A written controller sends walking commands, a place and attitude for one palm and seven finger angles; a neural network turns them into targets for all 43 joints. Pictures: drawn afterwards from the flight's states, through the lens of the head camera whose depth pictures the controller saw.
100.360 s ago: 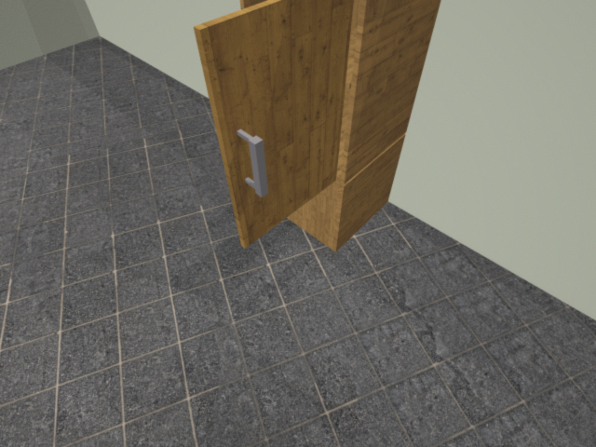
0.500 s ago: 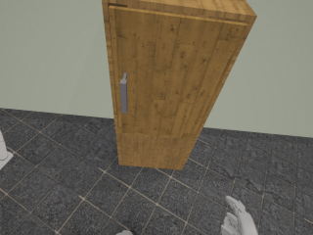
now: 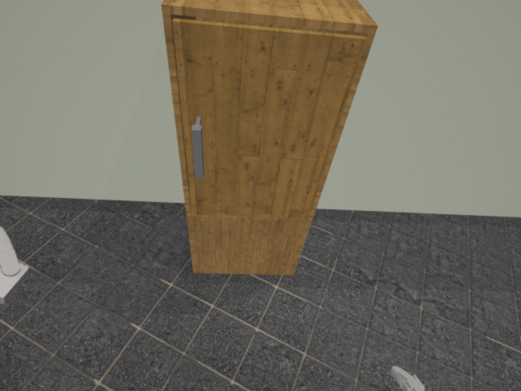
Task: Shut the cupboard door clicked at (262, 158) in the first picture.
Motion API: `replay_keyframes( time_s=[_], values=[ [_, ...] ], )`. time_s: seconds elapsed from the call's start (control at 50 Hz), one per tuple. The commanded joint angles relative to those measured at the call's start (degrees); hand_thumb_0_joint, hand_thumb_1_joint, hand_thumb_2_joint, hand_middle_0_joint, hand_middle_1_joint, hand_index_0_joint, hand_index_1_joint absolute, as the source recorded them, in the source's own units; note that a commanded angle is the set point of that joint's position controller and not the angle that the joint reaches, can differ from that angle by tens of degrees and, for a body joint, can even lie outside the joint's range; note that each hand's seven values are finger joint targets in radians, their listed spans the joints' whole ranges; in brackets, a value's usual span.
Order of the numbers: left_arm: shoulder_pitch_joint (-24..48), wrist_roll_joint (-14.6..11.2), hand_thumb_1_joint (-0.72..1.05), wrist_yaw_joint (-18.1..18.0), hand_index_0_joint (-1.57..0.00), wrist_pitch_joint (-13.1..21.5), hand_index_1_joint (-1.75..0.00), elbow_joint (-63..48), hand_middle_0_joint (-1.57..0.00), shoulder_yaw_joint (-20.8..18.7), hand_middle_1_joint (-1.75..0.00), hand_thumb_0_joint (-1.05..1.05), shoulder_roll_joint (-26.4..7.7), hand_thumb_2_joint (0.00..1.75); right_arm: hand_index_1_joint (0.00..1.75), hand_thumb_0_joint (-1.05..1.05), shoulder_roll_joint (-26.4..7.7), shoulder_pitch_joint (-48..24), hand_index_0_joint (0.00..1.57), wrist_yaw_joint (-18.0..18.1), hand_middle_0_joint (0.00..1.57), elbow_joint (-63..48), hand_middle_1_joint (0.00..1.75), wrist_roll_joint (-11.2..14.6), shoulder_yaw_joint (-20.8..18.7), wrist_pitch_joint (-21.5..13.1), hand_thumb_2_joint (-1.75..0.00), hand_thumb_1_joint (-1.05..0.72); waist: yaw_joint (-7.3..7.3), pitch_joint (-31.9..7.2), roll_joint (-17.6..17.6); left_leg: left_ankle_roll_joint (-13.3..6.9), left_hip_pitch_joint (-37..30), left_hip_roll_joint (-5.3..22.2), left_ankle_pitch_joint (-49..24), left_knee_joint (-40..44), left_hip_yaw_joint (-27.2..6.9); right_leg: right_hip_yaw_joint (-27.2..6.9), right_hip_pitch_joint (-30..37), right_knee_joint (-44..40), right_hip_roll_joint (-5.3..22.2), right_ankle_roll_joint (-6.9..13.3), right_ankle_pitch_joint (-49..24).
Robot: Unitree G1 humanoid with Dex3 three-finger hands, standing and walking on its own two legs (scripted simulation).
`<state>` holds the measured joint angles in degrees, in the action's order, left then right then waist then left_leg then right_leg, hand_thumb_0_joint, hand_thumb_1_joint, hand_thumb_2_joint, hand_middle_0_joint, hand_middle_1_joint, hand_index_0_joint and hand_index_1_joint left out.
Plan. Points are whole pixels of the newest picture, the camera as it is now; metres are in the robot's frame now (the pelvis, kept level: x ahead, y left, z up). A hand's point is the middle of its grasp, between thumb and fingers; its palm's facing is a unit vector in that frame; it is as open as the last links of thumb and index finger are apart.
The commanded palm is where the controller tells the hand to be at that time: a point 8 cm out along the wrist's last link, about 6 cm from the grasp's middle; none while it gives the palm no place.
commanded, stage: stop stepping back and stand still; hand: left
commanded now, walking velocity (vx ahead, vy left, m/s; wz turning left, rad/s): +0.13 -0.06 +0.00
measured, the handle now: (199, 147) +0.68 +0.18 -0.04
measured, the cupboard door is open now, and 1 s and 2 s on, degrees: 0 0 0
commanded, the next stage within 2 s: let the arm hang, fingers relaxed in 0.48 s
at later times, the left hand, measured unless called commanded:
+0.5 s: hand (22, 270) +0.20 +0.27 +0.17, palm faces +0.45 -0.80 -0.40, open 7.4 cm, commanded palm +0.13 +0.30 +0.18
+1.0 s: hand out of the picture -0.04 +0.16 -0.19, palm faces +0.07 -0.99 -0.15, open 7.1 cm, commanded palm none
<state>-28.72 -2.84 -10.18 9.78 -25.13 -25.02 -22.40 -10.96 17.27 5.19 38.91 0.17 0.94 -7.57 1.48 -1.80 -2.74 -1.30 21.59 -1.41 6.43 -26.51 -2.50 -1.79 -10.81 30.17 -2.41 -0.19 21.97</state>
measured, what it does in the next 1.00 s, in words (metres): stands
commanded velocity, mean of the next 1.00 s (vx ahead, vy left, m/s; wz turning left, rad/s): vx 0.02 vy -0.01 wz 0.00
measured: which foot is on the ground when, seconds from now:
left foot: down 0.00-1.00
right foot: down 0.00-1.00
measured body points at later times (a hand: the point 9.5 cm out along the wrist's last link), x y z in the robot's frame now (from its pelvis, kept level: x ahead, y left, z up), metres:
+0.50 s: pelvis +0.00 +0.00 +0.00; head +0.00 +0.02 +0.45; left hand +0.17 +0.31 +0.19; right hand +0.16 -0.22 -0.07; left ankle +0.04 +0.11 -0.74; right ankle -0.04 -0.11 -0.74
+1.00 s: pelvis -0.02 -0.01 +0.00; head +0.00 +0.02 +0.44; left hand -0.05 +0.21 -0.17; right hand -0.01 -0.27 -0.14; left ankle +0.04 +0.11 -0.74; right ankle -0.04 -0.11 -0.74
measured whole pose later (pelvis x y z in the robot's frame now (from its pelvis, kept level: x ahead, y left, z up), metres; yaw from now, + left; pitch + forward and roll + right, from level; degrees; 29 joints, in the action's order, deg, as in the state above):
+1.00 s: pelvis -0.02 -0.01 +0.00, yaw +3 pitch -2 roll -2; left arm -19.2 0.8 -0.6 -2.9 58.4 -0.9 -10.9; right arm -12.0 17.7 1.5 59.3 -1.5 0.6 2.3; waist 0.0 3.9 -2.3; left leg 0.5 19.3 0.7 10.3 -31.3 -3.4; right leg 2.7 -9.0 28.4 -3.3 2.5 17.9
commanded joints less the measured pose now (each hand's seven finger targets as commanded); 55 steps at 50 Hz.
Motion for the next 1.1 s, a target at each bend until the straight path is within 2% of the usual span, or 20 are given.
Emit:
replay_keyframes(
  time_s=[0.0, 0.04, 0.08, 0.12, 0.14, 0.22, 0.26, 0.32, 0.36, 0.44, 0.52, 0.54, 0.56, 0.58, 0.66, 0.7, 0.8, 0.84, 0.9, 1.08],
  values=[
    [-1.6, 0.8, 0.9, -0.5, -0.2, 5.6, -0.3, -19.8, -0.2, -6.4, -0.3, 0.0, -13.1, 0.9, 0.3, 0.0, -7.3, -8.4, 0.2, -0.6, 0.2, -10.2, 0.3, -0.9, -2.3, -4.6, -0.9, -0.9, -1.09, -6.6, 16.7, 0.9, 0.4, 7.0, 25.7, 15.8, -7.7, 2.7, 7.2, -5.8, -1.0, 1.3, -1.1],
    [-5.3, 0.0, 0.9, -0.4, -0.2, 5.1, -0.3, -16.3, -0.2, -8.5, -0.3, 0.0, -13.8, 0.9, 0.3, 0.0, -6.6, -8.3, 0.2, -1.1, 0.2, -10.1, 0.3, -1.3, -2.3, -3.2, -0.9, -0.9, -1.13, -7.0, 10.9, 1.8, -0.6, 3.9, 17.8, 6.8, -2.3, 0.2, 5.6, -11.3, 2.8, 3.3, 0.0],
    [-6.8, -0.9, 0.9, -0.5, -0.2, 4.0, -0.3, -12.5, -0.2, -8.8, -0.3, 0.0, -13.1, 0.9, 0.3, 0.0, -7.1, -7.6, 0.2, -1.3, 0.2, -9.6, 0.3, -1.0, -3.3, -1.5, -0.9, -0.9, -0.8, -5.3, 0.6, 2.7, -6.1, 1.5, 13.3, -8.2, 0.0, -9.7, -7.5, -18.0, 10.2, 7.5, 12.4],
    [-3.9, -1.4, 0.9, -0.9, -0.2, 2.9, -0.3, -11.5, -0.2, -8.3, -0.3, 0.0, -12.3, 0.9, 0.3, 0.0, -7.6, -7.5, 0.2, -1.2, 0.2, -9.2, 0.3, -0.8, -3.5, 0.4, -0.9, -0.9, -0.44, -0.4, -2.5, 2.4, -0.8, 1.6, 11.8, -20.1, -0.1, -17.9, -12.1, -20.3, 16.5, 11.7, 15.6],
    [-0.9, -1.0, 0.9, -1.0, -0.2, 3.0, -0.3, -10.9, -0.2, -6.6, -0.3, 0.0, -11.5, 0.9, 0.3, 0.0, -7.2, -7.5, 0.2, -1.3, 0.2, -9.2, 0.3, -0.4, -3.0, 0.9, -0.9, -0.9, 0.15, 1.9, -3.6, 1.9, 2.4, 2.8, 11.0, -21.1, -0.8, -17.3, -10.6, -18.8, 17.7, 11.8, 12.9],
    [8.4, 0.2, 0.9, -0.7, -0.2, 3.4, -0.3, -7.9, -0.2, -3.2, -0.3, 0.0, -10.6, 0.9, 0.3, 0.0, -8.2, -8.9, 0.2, -0.2, 0.2, -9.0, 0.3, 0.2, -2.9, -0.5, -0.9, -0.9, 0.29, 4.9, 4.3, -0.2, -7.6, 4.2, 9.3, -2.0, -0.6, -6.1, -11.9, -9.6, 9.0, 4.7, 3.7],
    [7.7, 0.3, 0.9, -0.4, -0.2, 4.0, -0.3, -9.5, -0.2, -3.4, -0.3, 0.0, -11.0, 0.9, 0.3, 0.0, -9.1, -9.2, 0.2, 0.1, 0.2, -10.2, 0.3, 0.5, -3.0, -1.5, -0.9, -0.9, -0.77, 2.7, 6.4, -1.7, -8.5, 7.8, 3.0, 2.7, -5.7, -2.4, -7.5, -4.4, 3.8, 1.6, -8.1],
    [9.9, 0.3, 0.9, 0.4, -0.2, 4.7, -0.3, -14.5, -0.2, -3.8, -0.3, 0.0, -11.7, 0.9, 0.3, 0.0, -7.7, -9.8, 0.2, 0.1, 0.2, -9.9, 0.3, 0.0, -2.1, -2.5, -0.9, -0.9, -0.79, 1.2, 14.1, -2.0, -6.9, 11.8, 10.1, 13.1, -15.6, 1.4, -4.7, 1.4, 0.8, -0.6, -5.2],
    [8.4, 0.6, 0.9, 0.1, -0.2, 5.0, -0.3, -15.1, -0.2, -3.7, -0.3, 0.0, -11.1, 0.9, 0.3, 0.0, -7.3, -9.7, 0.2, -0.1, 0.2, -9.9, 0.3, -0.3, -2.0, -3.2, -0.9, -0.9, -1.13, -0.9, 10.9, -2.2, -7.1, 12.5, 10.0, 12.9, -14.0, 0.6, -2.1, -1.2, 1.4, -0.6, -6.1],
    [0.7, 0.2, 0.9, -0.1, -0.2, 4.8, -0.3, -14.4, -0.2, -5.1, -0.3, 0.0, -10.4, 0.9, 0.3, 0.0, -7.1, -8.7, 0.2, -0.9, 0.2, -10.7, 0.3, -0.1, -2.2, -3.3, -0.9, -0.9, -1.33, -6.0, 10.7, 0.3, -8.5, 8.4, 1.0, 8.0, -5.0, 0.7, 2.9, -7.1, 2.0, 0.2, -11.6],
    [-4.8, -0.9, 0.9, 0.0, -0.2, 3.8, -0.3, -11.8, -0.2, -7.8, -0.3, 0.0, -11.9, 0.9, 0.3, 0.0, -7.2, -8.7, 0.2, -1.1, 0.2, -11.1, 0.3, 0.0, -2.5, -1.6, -0.9, -0.9, -1.25, -8.3, 8.3, 1.1, -9.5, 6.4, -5.4, 2.5, -1.1, -2.2, 3.5, -9.2, 3.9, 1.4, -19.2],
    [-4.6, -1.2, 0.9, 0.1, -0.2, 3.5, -0.3, -11.5, -0.2, -6.5, -0.3, 0.0, -10.6, 0.9, 0.3, 0.0, -6.8, -8.5, 0.2, -1.2, 0.2, -11.3, 0.3, 0.2, -2.2, -1.1, -0.9, -0.9, -1.01, -7.5, 7.7, 1.2, -8.9, 6.3, -6.0, 2.0, -1.1, -2.3, 3.4, -9.3, 4.3, 1.5, -19.9],
    [1.5, 3.7, 0.9, 8.3, -0.2, -4.5, -0.3, 29.8, -0.2, 19.8, -0.3, 0.0, -0.4, 0.9, 0.3, 0.0, -15.7, -14.1, 0.2, -5.5, 0.2, -0.7, 0.3, 1.3, -4.5, -4.0, -0.9, -0.9, -0.05, -1.8, 7.0, 0.5, -5.9, 6.6, -19.3, -7.8, -0.6, 0.5, -3.5, -1.3, 8.3, 2.6, -33.0],
    [2.8, 4.2, 0.9, 9.6, -0.2, -8.7, -0.3, 31.9, -0.2, 18.0, -0.3, 0.0, -1.0, 0.9, 0.3, 0.0, -14.6, -9.8, 0.2, -5.5, 0.2, 1.0, 0.3, 0.5, -5.7, -1.0, -0.9, -0.9, -0.15, -5.4, 6.0, 1.0, -9.7, 7.0, -17.7, -7.7, -0.1, -3.1, -4.9, -1.6, 8.3, 3.1, -31.7],
    [10.1, 4.8, 0.9, 10.4, -0.2, -9.1, -0.3, 42.1, -0.2, 19.6, -0.3, 0.0, -2.6, 0.9, 0.3, 0.0, -14.6, -8.3, 0.2, -4.7, 0.2, 1.5, 0.3, -0.6, -4.3, 3.4, -0.9, -0.9, -0.77, -3.6, -9.2, -1.3, -5.8, 6.0, -11.1, -9.8, -3.5, -3.7, -6.1, -1.2, 8.7, 5.0, -23.1],
    [13.4, 4.7, 0.9, 10.2, -0.2, -9.5, -0.3, 49.1, -0.2, 20.0, -0.3, 0.0, -2.9, 0.9, 0.3, 0.0, -13.8, -8.5, 0.2, -4.6, 0.2, 2.6, 0.3, -1.2, -3.9, 5.1, -0.9, -0.9, -0.4, -1.6, -11.9, -0.7, -5.7, 3.6, -4.1, -11.2, -2.6, -5.8, -8.2, -4.1, 10.9, 6.8, -19.7],
    [15.9, 4.1, 0.9, 9.1, -0.2, -10.8, -0.3, 64.6, -0.2, 22.4, -0.3, 0.0, 0.4, 0.9, 0.3, 0.0, -9.2, -6.1, 0.2, -4.2, 0.2, 8.3, 0.3, -2.0, -2.1, 8.1, -0.9, -0.9, 0.2, 2.5, 2.6, 0.0, -9.0, 4.2, -3.7, -6.3, -2.7, -5.6, -10.0, -6.7, 9.5, 5.9, -8.7],
    [13.7, 3.8, 0.9, 9.0, -0.2, -10.9, -0.3, 70.4, -0.2, 22.5, -0.3, 0.0, 1.9, 0.9, 0.3, 0.0, -9.2, -5.7, 0.2, -3.9, 0.2, 10.7, 0.3, -1.9, -1.7, 8.0, -0.9, -0.9, -0.87, 3.2, 8.3, -1.1, -6.1, 5.9, -2.8, -1.1, -6.2, -4.1, -5.4, -6.6, 6.6, 4.2, -5.5],
    [9.9, 3.5, 0.9, 9.1, -0.2, -10.7, -0.3, 77.5, -0.2, 22.3, -0.3, 0.0, 4.1, 0.9, 0.3, 0.0, -7.5, -4.6, 0.2, -3.2, 0.2, 14.1, 0.3, -1.8, -1.5, 7.9, -0.9, -0.9, -1.89, 3.2, 13.7, -1.1, -4.3, 5.7, 3.6, 2.2, -6.2, -4.6, -1.1, -9.1, 6.5, 4.4, -3.9],
    [5.3, 3.2, 0.9, 8.8, -0.2, -10.0, -0.3, 87.6, -0.2, 23.6, -0.3, 0.0, 8.0, 0.9, 0.3, 0.0, -4.8, 2.5, 0.2, -2.5, 0.2, 20.8, 0.3, -1.1, -1.7, 8.1, -0.9, -0.9, -1.08, 4.2, 4.2, -0.9, -8.8, 6.0, 4.7, 3.5, -4.8, -3.4, -2.6, -13.1, 6.6, 4.1, -3.5]
  ],
)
